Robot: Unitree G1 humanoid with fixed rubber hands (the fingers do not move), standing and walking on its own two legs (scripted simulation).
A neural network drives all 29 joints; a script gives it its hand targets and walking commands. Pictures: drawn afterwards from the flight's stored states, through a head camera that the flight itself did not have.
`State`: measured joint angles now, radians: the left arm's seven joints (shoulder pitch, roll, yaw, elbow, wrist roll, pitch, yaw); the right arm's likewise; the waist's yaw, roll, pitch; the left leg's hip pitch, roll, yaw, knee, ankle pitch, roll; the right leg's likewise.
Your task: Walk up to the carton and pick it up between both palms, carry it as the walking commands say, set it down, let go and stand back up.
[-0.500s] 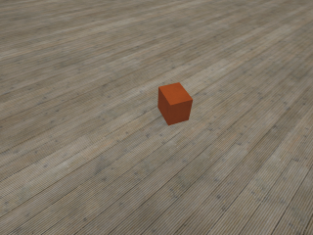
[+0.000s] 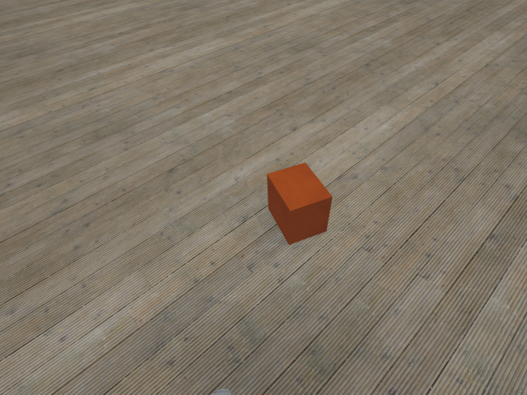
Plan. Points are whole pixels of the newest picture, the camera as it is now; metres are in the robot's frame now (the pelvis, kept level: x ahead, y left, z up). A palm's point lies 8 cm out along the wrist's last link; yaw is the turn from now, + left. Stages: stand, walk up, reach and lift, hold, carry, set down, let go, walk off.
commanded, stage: walk up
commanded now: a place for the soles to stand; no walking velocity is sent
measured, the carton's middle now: (297, 203) +1.08 -0.06 -0.64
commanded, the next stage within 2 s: none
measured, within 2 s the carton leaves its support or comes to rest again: neither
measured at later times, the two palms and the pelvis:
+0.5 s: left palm (101, 321) +0.26 +0.33 -0.07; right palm (485, 344) +0.26 -0.33 -0.10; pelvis +0.20 -0.01 -0.01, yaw +0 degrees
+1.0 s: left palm (141, 233) +0.47 +0.33 -0.09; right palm (456, 261) +0.41 -0.34 -0.09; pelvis +0.38 +0.01 -0.01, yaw -2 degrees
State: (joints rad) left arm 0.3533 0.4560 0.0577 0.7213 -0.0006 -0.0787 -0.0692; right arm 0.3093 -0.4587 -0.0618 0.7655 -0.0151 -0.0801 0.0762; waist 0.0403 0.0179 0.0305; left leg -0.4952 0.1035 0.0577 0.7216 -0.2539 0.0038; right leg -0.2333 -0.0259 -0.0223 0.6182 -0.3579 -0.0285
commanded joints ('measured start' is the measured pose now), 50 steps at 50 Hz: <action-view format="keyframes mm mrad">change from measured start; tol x32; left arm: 1 -69 152 45 -93 11 -19 14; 50 177 330 120 10 33 -35 38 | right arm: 1 205 -256 -104 -4 -12 -40 -26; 50 -62 -147 -38 -129 7 -4 -49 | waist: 1 -154 109 -40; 12 -30 204 -6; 17 97 -292 -49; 43 -52 209 17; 50 74 -248 20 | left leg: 1 495 20 -121 -235 -226 81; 3 525 349 -709 -500 -531 258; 12 73 181 -179 -405 -281 209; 17 -433 -89 -25 399 -310 55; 31 332 -102 88 -139 55 25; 33 647 199 -403 -293 -141 155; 34 615 355 -707 -424 -197 260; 44 91 190 -209 -416 -284 231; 50 -400 -80 -48 416 -291 50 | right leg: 1 -465 -54 56 166 -146 -100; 4 -600 -11 137 582 -80 -11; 15 199 19 -26 -35 73 -23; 18 195 -404 695 -390 -481 -255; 27 -65 -212 141 -269 130 -202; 35 -513 -21 123 628 -117 -9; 47 102 4 -37 31 74 -8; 50 177 -370 683 -416 -560 -211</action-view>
